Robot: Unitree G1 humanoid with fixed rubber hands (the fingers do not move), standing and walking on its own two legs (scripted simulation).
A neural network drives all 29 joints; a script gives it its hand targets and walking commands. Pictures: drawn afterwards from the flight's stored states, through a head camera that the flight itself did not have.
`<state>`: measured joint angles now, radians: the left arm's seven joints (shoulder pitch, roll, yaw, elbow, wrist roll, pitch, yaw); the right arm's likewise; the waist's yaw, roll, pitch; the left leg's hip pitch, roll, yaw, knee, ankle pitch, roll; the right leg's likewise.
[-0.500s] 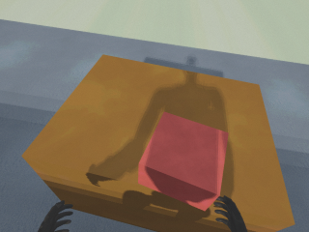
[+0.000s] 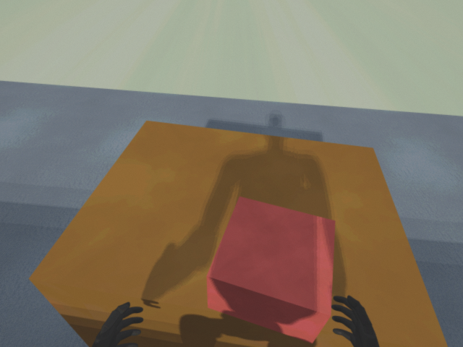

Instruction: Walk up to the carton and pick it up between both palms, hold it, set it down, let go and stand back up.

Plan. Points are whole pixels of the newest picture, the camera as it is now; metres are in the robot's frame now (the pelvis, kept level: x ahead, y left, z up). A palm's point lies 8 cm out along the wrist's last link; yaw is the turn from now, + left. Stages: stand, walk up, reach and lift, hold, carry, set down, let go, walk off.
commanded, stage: reach and lift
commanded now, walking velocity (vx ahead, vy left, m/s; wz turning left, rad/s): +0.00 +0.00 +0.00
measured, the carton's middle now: (272, 263) +0.35 -0.11 -0.10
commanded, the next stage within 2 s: none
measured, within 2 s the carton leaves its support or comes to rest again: neither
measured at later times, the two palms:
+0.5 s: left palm out of the picture +0.16 +0.20 -0.06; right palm out of the picture +0.13 -0.24 -0.05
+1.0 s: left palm out of the picture +0.14 +0.22 -0.04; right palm out of the picture +0.10 -0.24 -0.04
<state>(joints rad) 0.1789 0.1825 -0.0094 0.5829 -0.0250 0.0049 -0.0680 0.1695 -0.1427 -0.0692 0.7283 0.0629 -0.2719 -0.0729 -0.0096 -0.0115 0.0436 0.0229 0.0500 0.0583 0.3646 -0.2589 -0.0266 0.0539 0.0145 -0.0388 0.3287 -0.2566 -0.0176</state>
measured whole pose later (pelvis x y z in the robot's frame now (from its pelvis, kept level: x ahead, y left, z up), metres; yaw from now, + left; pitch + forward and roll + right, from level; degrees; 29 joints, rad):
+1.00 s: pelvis -0.05 +0.01 -0.01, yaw +0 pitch -6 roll +0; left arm 0.24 0.36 -0.21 0.53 -0.27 -0.38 -0.04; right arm 0.22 -0.12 -0.14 0.60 0.19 -0.36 -0.06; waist -0.06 -0.02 0.03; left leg -0.17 0.03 0.04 0.54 -0.27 -0.01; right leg -0.14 0.00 -0.02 0.52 -0.28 -0.01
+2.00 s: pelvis -0.01 +0.01 +0.00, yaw -3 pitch -1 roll +0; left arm -0.21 0.25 -0.13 0.67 -0.23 -0.17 -0.03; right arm -0.05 -0.30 -0.02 0.55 0.32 -0.19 -0.07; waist -0.12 0.01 -0.01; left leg -0.10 0.03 0.07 0.37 -0.24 -0.01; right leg -0.12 0.02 0.05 0.38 -0.24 -0.01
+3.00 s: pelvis -0.05 +0.01 -0.02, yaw -4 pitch +17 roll -1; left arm -0.85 0.28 -0.20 1.22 -0.31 -0.18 0.01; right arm -0.67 -0.31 -0.02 1.00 0.33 -0.19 -0.06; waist -0.18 0.04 -0.18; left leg -0.65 0.04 0.03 0.58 -0.23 -0.01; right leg -0.65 0.04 0.03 0.55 -0.20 -0.01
